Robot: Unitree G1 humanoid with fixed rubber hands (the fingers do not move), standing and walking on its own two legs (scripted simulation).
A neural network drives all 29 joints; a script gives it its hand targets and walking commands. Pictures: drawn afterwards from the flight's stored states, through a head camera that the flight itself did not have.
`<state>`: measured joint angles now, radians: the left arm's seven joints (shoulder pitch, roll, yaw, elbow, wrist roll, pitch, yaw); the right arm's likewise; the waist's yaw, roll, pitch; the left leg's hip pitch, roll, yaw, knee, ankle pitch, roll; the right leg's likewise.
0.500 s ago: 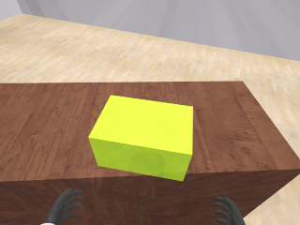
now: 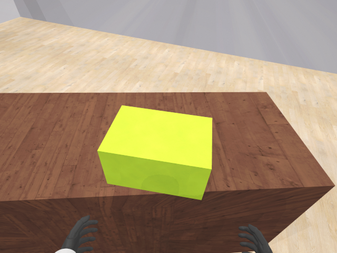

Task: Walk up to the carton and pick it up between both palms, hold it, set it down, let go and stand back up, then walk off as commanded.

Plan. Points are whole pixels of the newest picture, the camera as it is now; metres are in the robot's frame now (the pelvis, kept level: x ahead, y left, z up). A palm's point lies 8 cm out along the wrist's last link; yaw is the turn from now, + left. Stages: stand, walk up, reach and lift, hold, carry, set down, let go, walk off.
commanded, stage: set down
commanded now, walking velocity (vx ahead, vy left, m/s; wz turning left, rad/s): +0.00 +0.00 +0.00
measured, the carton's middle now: (159, 150) +0.42 +0.06 -0.01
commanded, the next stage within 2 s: let go in 0.54 s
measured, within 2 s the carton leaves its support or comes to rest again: neither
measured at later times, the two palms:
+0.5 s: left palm (79, 250) +0.16 +0.22 -0.08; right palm out of the picture +0.16 -0.23 -0.08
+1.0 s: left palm out of the picture +0.14 +0.23 -0.08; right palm out of the picture +0.15 -0.22 -0.08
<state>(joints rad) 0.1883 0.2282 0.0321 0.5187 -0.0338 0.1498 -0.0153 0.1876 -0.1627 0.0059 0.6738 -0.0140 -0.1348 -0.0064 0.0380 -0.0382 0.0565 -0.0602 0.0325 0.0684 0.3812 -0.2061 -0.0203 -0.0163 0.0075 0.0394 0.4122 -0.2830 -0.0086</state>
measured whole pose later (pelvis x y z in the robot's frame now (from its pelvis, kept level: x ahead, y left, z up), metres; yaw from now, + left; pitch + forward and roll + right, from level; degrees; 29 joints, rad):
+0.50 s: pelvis +0.00 +0.00 +0.00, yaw +0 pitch -6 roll +1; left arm 0.17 0.20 0.02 0.54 0.01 0.16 0.01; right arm 0.15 -0.19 0.00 0.76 -0.02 -0.17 0.02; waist 0.01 -0.04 0.08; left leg -0.09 0.04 0.06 0.41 -0.22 -0.03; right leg -0.04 0.02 0.03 0.43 -0.29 -0.02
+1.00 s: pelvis -0.01 +0.00 +0.00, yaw +1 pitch -7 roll +1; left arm 0.17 0.20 0.00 0.54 0.00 0.17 0.02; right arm 0.15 -0.18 -0.01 0.75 -0.03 -0.15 0.02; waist 0.02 -0.04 0.09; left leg -0.10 0.04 0.05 0.44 -0.22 -0.02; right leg -0.05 0.01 0.02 0.47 -0.29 -0.01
